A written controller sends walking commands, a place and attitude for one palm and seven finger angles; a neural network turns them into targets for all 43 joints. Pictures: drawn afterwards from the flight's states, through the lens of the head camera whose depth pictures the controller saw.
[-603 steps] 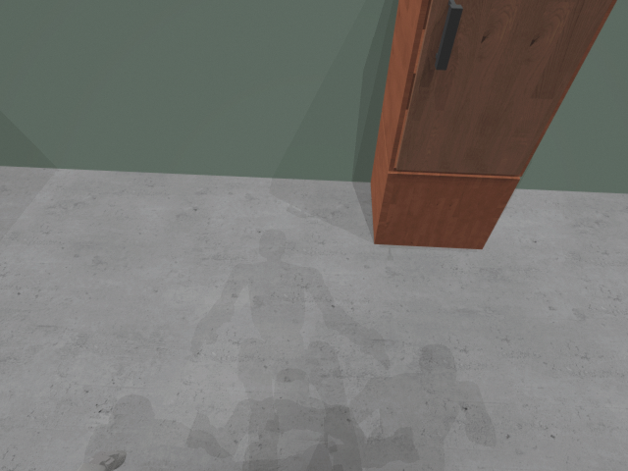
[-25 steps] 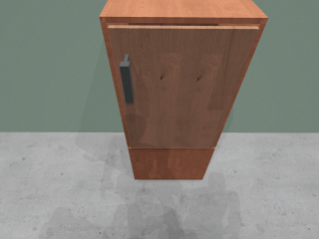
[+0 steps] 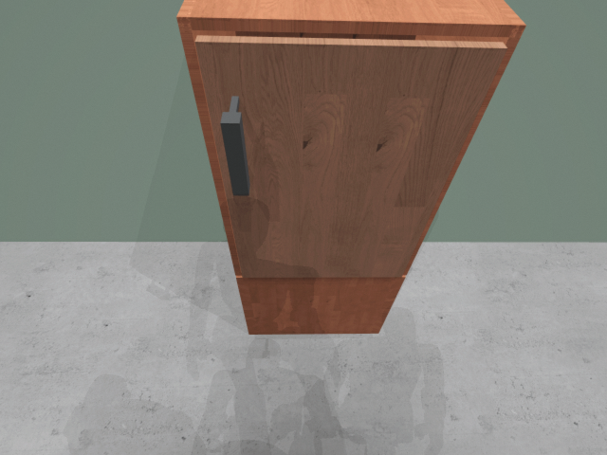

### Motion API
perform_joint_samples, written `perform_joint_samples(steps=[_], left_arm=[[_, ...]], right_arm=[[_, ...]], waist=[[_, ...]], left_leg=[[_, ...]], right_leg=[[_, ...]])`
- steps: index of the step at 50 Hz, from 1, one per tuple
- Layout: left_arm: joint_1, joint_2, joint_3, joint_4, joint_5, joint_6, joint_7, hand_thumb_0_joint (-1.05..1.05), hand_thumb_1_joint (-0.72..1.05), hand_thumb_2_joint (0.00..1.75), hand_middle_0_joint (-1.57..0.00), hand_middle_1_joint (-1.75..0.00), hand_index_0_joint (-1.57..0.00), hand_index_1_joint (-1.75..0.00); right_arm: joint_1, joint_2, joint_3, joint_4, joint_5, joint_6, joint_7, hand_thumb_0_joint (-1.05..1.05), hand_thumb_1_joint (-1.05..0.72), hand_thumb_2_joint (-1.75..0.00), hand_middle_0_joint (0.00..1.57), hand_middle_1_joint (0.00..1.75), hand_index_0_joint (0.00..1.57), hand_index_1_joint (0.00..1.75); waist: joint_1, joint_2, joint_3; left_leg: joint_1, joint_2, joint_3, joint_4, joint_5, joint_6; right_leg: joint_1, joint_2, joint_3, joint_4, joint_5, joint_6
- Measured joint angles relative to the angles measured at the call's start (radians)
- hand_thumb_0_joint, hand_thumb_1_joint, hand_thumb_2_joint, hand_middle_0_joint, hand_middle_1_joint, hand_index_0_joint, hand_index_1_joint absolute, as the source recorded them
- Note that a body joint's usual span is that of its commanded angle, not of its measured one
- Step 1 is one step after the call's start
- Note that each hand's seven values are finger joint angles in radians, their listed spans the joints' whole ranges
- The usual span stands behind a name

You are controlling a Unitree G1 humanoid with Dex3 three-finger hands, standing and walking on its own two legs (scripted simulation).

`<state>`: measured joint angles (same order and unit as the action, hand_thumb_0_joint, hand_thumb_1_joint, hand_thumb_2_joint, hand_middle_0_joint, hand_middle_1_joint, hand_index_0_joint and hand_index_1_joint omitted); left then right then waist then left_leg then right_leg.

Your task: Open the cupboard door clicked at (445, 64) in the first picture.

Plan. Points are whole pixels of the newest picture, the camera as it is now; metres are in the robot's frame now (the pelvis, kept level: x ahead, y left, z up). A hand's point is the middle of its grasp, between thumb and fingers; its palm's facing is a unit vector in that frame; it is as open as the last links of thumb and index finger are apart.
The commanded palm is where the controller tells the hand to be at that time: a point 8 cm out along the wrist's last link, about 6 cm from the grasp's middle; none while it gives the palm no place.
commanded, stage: look again from close up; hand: left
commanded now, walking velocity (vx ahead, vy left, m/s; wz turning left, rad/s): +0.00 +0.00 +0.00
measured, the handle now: (238, 147) +0.52 +0.14 +0.10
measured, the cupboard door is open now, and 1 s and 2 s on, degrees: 0 0 0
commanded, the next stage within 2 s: raise the hand with hooked fingers in 0.38 s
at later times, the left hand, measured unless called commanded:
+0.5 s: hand out of the picture +0.02 +0.15 -0.17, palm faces +0.00 -0.97 -0.22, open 7.3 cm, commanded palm +0.10 +0.20 -0.07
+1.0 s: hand (175, 445) +0.14 +0.16 -0.02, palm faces +0.20 -0.98 -0.05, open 9.2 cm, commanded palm +0.13 +0.22 +0.00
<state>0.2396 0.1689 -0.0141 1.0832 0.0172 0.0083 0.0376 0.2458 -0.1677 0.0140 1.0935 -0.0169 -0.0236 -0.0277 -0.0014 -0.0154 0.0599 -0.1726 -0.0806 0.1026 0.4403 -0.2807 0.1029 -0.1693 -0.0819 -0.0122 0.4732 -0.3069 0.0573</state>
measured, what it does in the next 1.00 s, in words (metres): lowers itself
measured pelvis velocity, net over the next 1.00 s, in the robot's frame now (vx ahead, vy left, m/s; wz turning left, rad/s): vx -0.05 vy -0.09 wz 0.08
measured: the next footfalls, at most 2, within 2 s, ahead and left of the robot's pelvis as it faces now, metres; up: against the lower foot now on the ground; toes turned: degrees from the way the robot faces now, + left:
none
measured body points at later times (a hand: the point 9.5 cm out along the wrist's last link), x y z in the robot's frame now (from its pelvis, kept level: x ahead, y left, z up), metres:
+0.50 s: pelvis +0.00 -0.03 +0.00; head +0.03 -0.03 +0.45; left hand +0.02 +0.21 -0.16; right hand +0.04 -0.26 -0.15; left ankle -0.02 +0.05 -0.74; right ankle -0.04 -0.16 -0.74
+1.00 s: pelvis -0.05 -0.09 -0.07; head -0.01 -0.09 +0.38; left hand +0.12 +0.21 -0.01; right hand +0.18 -0.33 -0.12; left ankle -0.03 +0.05 -0.74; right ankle -0.03 -0.15 -0.74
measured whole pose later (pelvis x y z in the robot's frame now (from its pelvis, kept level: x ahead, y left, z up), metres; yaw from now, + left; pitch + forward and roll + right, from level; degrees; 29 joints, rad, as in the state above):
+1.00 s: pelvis -0.05 -0.09 -0.07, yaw +4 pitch +10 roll +0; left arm 0.32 0.25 0.30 0.19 -0.34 -0.46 -0.36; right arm 0.18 -0.29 -0.03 0.54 0.04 -0.24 -0.08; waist 0.04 0.00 -0.09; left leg -0.76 0.02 -0.03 1.04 -0.46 -0.02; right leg -0.72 0.02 -0.14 1.04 -0.50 -0.08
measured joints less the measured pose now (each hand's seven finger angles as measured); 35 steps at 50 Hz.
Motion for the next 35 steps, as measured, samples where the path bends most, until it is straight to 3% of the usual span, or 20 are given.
perform_joint_samples(steps=[25,26,27,29,31,35], left_arm=[[0.005,0.014,0.002,0.009,0.004,-0.018,0.006,0.00,0.91,0.90,-0.20,-0.29,-0.20,-0.29],[0.052,0.011,0.026,-0.151,-0.033,0.043,0.007,0.01,0.91,0.90,-0.21,-0.30,-0.20,-0.30],[0.111,0.011,0.044,-0.346,-0.055,0.055,0.017,0.01,0.91,0.90,-0.21,-0.30,-0.21,-0.30],[0.189,0.017,0.051,-0.654,-0.097,0.014,0.057,0.01,0.90,0.89,-0.21,-0.30,-0.21,-0.30],[0.177,0.014,0.072,-0.830,-0.132,-0.049,0.055,0.02,0.88,0.88,-0.21,-0.31,-0.21,-0.31],[0.075,0.009,0.179,-0.898,-0.199,-0.299,-0.075,0.01,0.82,0.86,-0.21,-0.35,-0.21,-0.35]], right_arm=[[-0.035,-0.013,-0.002,0.015,0.005,0.004,0.004,0.01,-0.91,-0.89,0.20,0.30,0.20,0.30],[-0.015,-0.014,-0.004,-0.032,0.017,-0.005,0.005,0.01,-0.91,-0.89,0.20,0.30,0.20,0.30],[0.013,-0.014,-0.002,-0.080,0.025,-0.049,-0.006,0.01,-0.91,-0.89,0.20,0.30,0.20,0.30],[0.053,-0.012,-0.010,-0.153,0.037,-0.142,-0.019,0.01,-0.91,-0.89,0.21,0.30,0.20,0.30],[0.066,-0.019,-0.025,-0.226,0.033,-0.192,-0.014,0.01,-0.91,-0.89,0.21,0.30,0.20,0.30],[0.003,-0.050,-0.041,-0.331,0.014,-0.203,0.009,0.01,-0.90,-0.89,0.21,0.30,0.20,0.30]], waist=[[0.005,0.007,-0.018],[0.001,0.007,-0.017],[0.008,-0.001,-0.016],[0.005,-0.014,-0.033],[-0.016,-0.008,-0.053],[-0.028,0.018,-0.130]], left_leg=[[0.008,0.042,-0.017,0.005,-0.003,-0.047],[-0.005,0.043,-0.022,0.016,-0.005,-0.051],[-0.003,0.039,-0.020,0.007,-0.002,-0.053],[-0.006,0.022,-0.022,-0.014,0.016,-0.059],[-0.053,0.011,-0.045,0.031,0.012,-0.062],[-0.256,0.044,-0.052,0.229,-0.057,-0.076]], right_leg=[[0.017,0.041,-0.018,-0.010,-0.005,-0.035],[0.006,0.042,-0.023,0.000,-0.005,-0.037],[-0.016,0.038,-0.020,0.034,-0.008,-0.049],[-0.071,0.027,-0.019,0.127,-0.017,-0.063],[-0.107,0.025,-0.032,0.153,-0.032,-0.073],[-0.261,0.052,-0.040,0.250,-0.088,-0.082]])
